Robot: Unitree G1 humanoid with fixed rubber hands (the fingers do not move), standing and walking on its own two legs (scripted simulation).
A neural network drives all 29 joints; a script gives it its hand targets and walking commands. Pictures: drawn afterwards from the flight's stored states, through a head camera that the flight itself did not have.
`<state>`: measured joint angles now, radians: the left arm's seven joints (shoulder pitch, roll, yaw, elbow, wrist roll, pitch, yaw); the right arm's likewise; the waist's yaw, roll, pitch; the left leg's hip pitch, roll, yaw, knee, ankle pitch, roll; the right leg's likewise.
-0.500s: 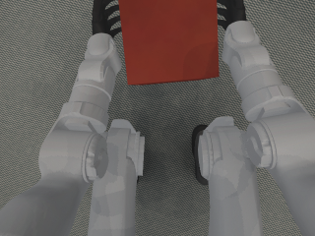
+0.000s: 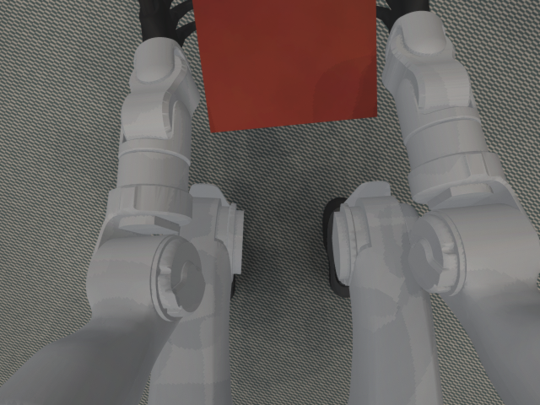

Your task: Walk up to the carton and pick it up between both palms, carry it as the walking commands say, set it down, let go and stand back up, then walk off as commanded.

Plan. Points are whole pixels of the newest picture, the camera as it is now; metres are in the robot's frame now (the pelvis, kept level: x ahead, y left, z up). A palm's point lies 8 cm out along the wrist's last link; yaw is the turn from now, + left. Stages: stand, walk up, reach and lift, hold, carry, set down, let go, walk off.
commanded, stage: reach and lift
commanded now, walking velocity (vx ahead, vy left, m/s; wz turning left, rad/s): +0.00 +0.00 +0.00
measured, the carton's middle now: (284, 62) +0.50 -0.01 -0.21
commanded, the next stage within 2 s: none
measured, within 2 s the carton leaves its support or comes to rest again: neither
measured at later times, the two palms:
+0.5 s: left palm (136, 43) +0.49 +0.13 -0.07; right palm (428, 3) +0.51 -0.13 -0.07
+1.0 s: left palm (90, 43) +0.47 +0.14 +0.00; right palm out of the picture +0.50 -0.13 +0.00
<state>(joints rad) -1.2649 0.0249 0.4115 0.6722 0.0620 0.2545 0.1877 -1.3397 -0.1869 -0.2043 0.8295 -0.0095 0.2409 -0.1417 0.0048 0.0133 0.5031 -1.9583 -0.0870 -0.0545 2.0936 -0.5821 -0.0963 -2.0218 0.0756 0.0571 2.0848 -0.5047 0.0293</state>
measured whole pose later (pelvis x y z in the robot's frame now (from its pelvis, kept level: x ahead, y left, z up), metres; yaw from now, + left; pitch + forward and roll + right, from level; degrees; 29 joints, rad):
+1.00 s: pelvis -0.02 +0.00 +0.09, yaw -1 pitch +19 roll +2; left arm -1.13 -0.06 0.46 0.43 0.13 0.38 0.14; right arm -1.20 -0.05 -0.34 0.54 -0.12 0.39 -0.11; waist 0.02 0.00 0.52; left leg -1.63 -0.08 -0.07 1.79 -0.50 -0.08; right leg -1.67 0.07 0.05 1.78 -0.44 0.02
